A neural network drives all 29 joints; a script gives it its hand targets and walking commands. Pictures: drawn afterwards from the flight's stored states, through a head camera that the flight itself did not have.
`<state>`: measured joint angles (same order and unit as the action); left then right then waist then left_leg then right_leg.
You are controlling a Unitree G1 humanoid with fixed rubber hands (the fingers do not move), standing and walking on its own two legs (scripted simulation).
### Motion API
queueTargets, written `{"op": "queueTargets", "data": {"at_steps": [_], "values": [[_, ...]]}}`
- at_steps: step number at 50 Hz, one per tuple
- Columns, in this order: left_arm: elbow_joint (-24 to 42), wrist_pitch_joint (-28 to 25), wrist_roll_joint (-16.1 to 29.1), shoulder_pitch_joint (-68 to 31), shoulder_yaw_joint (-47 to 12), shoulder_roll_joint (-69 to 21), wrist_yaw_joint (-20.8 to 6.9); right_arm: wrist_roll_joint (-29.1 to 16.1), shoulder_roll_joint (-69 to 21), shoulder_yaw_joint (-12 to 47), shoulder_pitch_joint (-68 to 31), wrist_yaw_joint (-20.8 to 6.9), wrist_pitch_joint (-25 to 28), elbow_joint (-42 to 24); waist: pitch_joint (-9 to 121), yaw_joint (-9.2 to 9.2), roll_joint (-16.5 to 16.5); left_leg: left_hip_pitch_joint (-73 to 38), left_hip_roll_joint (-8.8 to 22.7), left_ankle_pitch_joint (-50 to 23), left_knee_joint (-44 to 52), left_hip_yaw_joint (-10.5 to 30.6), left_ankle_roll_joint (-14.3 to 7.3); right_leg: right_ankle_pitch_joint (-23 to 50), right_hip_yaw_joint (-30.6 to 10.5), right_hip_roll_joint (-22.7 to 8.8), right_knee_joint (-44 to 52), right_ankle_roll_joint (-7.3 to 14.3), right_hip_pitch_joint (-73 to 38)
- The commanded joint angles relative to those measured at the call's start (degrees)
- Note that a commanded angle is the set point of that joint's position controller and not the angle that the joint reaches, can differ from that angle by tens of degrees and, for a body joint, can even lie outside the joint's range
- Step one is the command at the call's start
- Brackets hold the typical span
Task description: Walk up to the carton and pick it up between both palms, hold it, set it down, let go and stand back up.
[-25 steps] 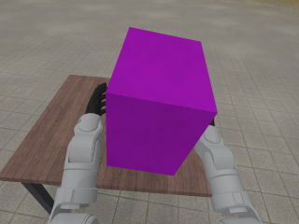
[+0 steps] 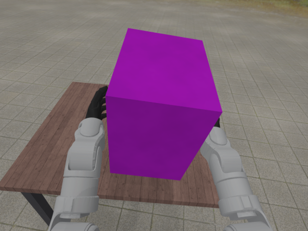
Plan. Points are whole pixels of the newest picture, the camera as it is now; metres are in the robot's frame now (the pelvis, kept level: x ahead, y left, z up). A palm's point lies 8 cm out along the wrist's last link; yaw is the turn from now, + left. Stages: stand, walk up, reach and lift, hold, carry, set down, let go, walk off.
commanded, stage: hold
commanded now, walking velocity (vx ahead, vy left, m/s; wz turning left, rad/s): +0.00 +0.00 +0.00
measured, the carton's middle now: (155, 107) +0.41 -0.01 +0.16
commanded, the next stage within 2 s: none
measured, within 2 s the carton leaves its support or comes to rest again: neither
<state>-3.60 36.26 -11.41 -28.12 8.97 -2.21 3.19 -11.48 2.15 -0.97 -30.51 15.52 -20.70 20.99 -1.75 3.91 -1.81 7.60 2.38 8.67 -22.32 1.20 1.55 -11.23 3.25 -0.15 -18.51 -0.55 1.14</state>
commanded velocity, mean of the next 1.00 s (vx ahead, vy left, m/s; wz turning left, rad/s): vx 0.00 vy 0.00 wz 0.00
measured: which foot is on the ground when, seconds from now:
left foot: down 0.00-1.00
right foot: down 0.00-1.00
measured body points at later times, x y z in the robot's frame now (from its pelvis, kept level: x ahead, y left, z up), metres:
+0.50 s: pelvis +0.00 +0.00 +0.00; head -0.03 +0.01 +0.45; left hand +0.36 +0.14 +0.18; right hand +0.36 -0.15 +0.16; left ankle +0.05 +0.13 -0.75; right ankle -0.01 -0.12 -0.75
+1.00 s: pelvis -0.01 -0.01 +0.00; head -0.04 +0.02 +0.45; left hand +0.36 +0.14 +0.18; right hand +0.36 -0.15 +0.17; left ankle +0.05 +0.13 -0.75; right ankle -0.01 -0.12 -0.75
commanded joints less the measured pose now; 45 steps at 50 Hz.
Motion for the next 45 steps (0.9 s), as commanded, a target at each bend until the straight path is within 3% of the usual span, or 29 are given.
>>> {"op": "queueTargets", "data": {"at_steps": [1,7,12,16,21,26,27,32,39,43,45], "values": [[9.7,-2.4,8.0,-41.1,-31.7,-34.7,-8.5,-5.9,-35.5,29.9,-54.0,-7.1,4.9,-23.6,30.7,-0.71,2.7,-17.6,-4.2,-16.9,0.7,0.2,-0.5,13.7,-0.2,3.8,3.2,-2.4,1.4],[15.2,-1.3,8.8,-42.5,-34.1,-35.0,-8.3,-6.9,-36.0,30.8,-54.2,-6.7,4.1,-27.3,33.7,-0.11,4.2,-19.0,-4.3,-19.4,-0.2,0.1,0.2,15.3,-0.2,4.1,2.9,-2.2,0.6],[10.3,-0.8,7.7,-43.1,-30.8,-33.4,-9.1,-4.1,-35.5,27.2,-55.1,-7.2,3.7,-23.5,29.5,-0.76,2.9,-16.1,-4.1,-10.6,2.2,-0.5,-1.2,8.1,-0.1,3.4,3.6,-2.4,2.9],[12.1,-0.6,7.8,-41.4,-32.2,-33.9,-9.3,-5.1,-35.7,28.8,-54.6,-6.6,4.1,-25.6,32.8,-0.08,4.1,-18.1,-4.3,-17.3,0.4,-0.4,-0.4,15.2,-0.5,3.6,2.9,-2.3,-0.6],[14.3,-1.1,8.7,-42.6,-32.8,-33.5,-9.7,-5.8,-36.5,30.3,-54.2,-5.9,3.7,-27.1,33.9,0.5,3.6,-17.8,-4.7,-17.9,0.0,-0.2,-0.3,18.5,-0.4,3.4,2.0,-3.2,-1.5],[11.3,-1.0,7.8,-42.2,-31.1,-32.4,-10.2,-4.4,-36.3,28.6,-53.2,-6.0,3.3,-24.1,29.9,0.6,2.9,-15.5,-4.6,-13.2,1.7,-0.4,-0.9,15.2,-0.5,2.9,2.6,-3.3,-1.0],[12.2,-1.0,7.7,-42.1,-31.0,-32.6,-10.2,-4.7,-36.6,29.1,-53.9,-6.2,3.5,-25.0,31.4,-0.2,2.9,-15.7,-4.5,-14.2,1.5,-0.4,-0.8,15.3,-0.4,3.1,2.4,-3.1,-1.6],[13.7,-1.4,8.7,-44.0,-32.6,-33.6,-9.6,-5.5,-37.0,30.6,-56.3,-6.3,4.1,-27.8,34.3,-0.47,3.8,-17.9,-4.5,-17.1,0.1,-0.1,-0.2,15.9,-0.1,3.5,2.3,-3.0,-0.1],[8.8,-0.9,6.2,-44.9,-28.9,-32.9,-9.9,-2.5,-35.9,25.4,-55.3,-7.5,4.1,-19.4,27.7,-0.8,2.8,-15.6,-3.8,-8.8,3.3,-0.9,-1.3,5.7,0.1,3.1,3.8,-2.2,3.1],[10.3,-1.3,7.7,-44.2,-31.1,-34.4,-9.8,-4.0,-37.0,28.0,-57.6,-7.0,5.4,-24.5,35.1,-0.68,3.8,-17.6,-4.2,-14.4,1.0,-0.6,-1.0,12.6,-0.3,3.2,2.6,-2.5,0.0],[11.1,-1.7,8.7,-44.6,-33.0,-35.1,-9.4,-5.1,-37.3,29.1,-57.8,-6.4,5.4,-26.0,36.3,0.37,5.3,-18.6,-4.5,-17.4,-0.7,0.0,-0.2,16.2,-0.4,3.3,2.2,-2.7,-0.1]]}}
